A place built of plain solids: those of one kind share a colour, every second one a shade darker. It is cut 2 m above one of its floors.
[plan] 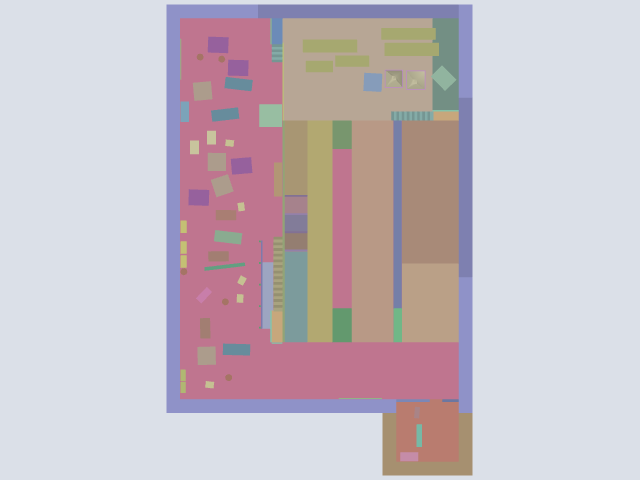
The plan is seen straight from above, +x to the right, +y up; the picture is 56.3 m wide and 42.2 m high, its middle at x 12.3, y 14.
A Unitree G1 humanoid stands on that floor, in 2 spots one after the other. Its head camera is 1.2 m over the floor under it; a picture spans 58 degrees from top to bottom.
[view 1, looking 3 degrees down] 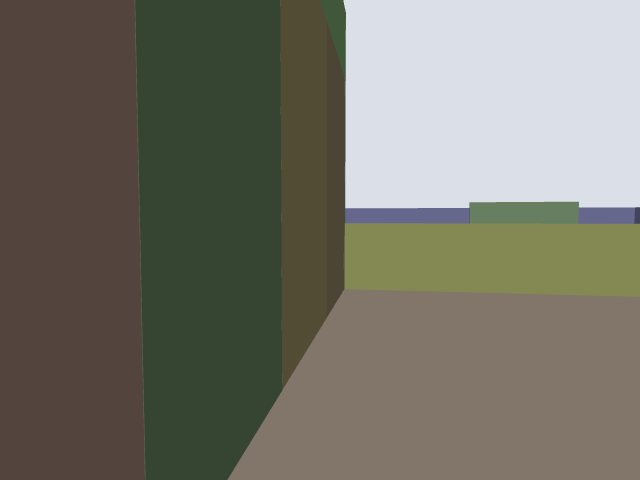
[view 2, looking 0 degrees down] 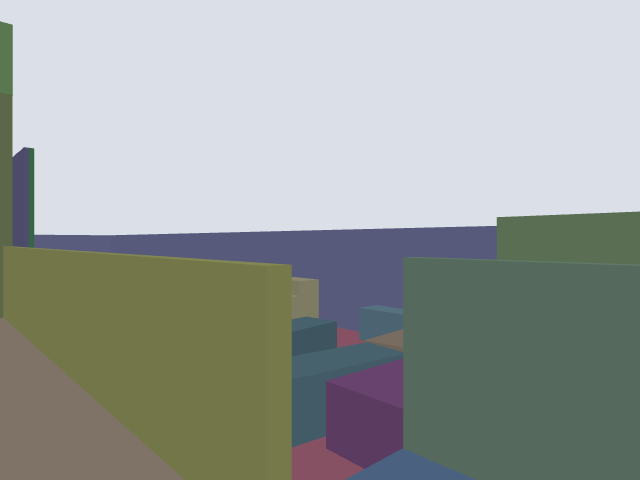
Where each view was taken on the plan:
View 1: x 16.27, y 25.22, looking -171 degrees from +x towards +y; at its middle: floor_saw2a_concrete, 4.62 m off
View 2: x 10.10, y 32.70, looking -133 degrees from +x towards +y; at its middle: wall_metal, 14.81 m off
